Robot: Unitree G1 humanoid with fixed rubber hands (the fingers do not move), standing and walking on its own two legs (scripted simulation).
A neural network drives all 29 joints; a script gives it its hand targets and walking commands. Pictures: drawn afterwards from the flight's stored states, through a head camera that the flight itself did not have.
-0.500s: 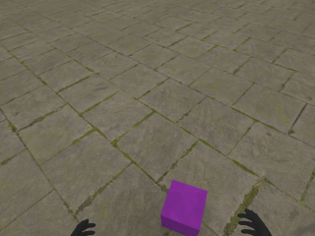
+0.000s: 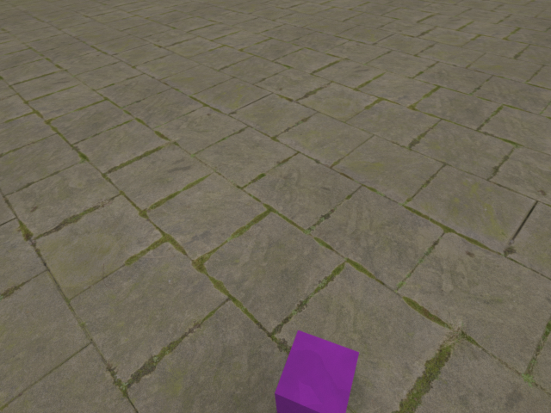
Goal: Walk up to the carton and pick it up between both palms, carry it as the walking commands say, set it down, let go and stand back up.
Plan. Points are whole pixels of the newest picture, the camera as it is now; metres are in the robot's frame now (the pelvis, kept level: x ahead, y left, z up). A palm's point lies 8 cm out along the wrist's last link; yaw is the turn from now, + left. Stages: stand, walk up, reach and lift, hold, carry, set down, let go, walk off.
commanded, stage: stand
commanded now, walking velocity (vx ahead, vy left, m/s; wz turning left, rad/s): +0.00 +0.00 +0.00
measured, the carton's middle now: (316, 383) +0.40 -0.08 -0.67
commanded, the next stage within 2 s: none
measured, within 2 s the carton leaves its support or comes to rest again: neither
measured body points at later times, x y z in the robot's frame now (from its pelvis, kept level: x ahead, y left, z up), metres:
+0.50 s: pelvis -0.02 +0.02 +0.00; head -0.03 +0.01 +0.45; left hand +0.06 +0.32 -0.12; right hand +0.04 -0.27 -0.13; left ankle -0.05 +0.13 -0.74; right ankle -0.01 -0.09 -0.74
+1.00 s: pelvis -0.03 +0.02 +0.00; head -0.03 +0.01 +0.45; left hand +0.05 +0.32 -0.12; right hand +0.05 -0.28 -0.13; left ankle -0.05 +0.13 -0.74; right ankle -0.01 -0.09 -0.74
